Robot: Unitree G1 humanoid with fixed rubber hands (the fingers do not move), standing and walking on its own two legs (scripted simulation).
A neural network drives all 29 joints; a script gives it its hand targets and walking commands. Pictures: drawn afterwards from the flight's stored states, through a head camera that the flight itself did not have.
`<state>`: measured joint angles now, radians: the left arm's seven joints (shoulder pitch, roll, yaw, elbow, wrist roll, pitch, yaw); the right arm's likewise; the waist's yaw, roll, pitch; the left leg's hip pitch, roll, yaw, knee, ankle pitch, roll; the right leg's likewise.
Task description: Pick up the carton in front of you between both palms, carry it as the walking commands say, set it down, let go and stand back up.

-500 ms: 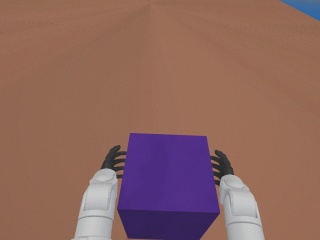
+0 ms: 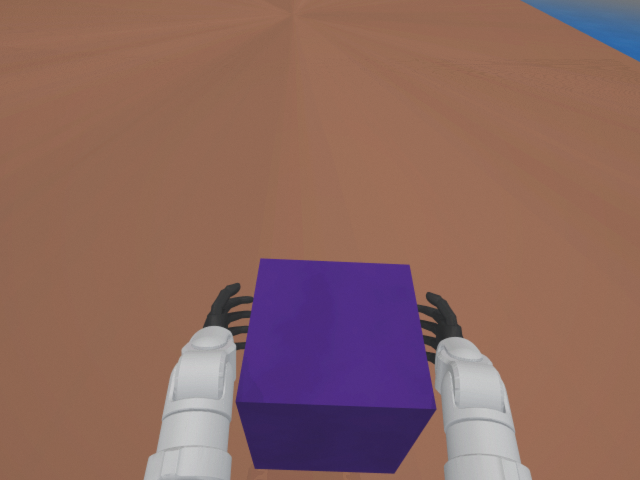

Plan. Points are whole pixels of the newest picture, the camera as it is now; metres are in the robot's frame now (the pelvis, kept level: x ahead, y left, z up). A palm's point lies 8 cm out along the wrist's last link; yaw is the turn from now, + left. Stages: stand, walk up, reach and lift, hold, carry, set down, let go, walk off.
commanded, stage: set down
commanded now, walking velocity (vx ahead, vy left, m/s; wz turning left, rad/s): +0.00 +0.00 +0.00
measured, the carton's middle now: (329, 369) +0.30 +0.00 -0.04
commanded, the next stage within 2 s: none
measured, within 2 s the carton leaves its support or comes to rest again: neither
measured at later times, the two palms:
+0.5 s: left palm (242, 372) +0.35 +0.14 -0.15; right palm (413, 372) +0.37 -0.16 -0.14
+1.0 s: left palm (250, 381) +0.40 +0.15 -0.28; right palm (393, 377) +0.42 -0.15 -0.28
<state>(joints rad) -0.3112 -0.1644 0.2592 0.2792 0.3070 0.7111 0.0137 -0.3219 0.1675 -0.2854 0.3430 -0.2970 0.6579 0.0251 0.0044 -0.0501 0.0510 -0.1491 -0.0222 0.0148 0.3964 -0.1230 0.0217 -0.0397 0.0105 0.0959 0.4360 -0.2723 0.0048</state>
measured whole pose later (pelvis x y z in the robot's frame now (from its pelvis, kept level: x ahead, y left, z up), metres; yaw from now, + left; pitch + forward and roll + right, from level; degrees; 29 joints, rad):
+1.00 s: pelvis -0.04 -0.02 -0.19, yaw -2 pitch +44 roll -2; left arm -0.87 -0.09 0.50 0.58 0.27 0.26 0.06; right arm -0.93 0.02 -0.43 0.71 -0.21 0.23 -0.02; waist 0.02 -0.03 -0.17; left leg -1.79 -0.07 -0.11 1.39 -0.36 -0.05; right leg -1.68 0.13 0.07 1.47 -0.56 0.02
